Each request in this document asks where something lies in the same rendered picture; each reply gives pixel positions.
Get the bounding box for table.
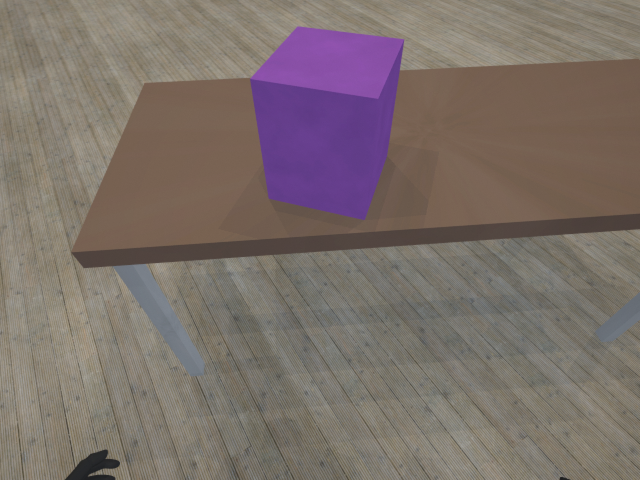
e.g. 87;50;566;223
71;59;640;376

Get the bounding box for carton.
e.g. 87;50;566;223
250;26;404;220

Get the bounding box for left robot hand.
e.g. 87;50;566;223
65;450;120;480

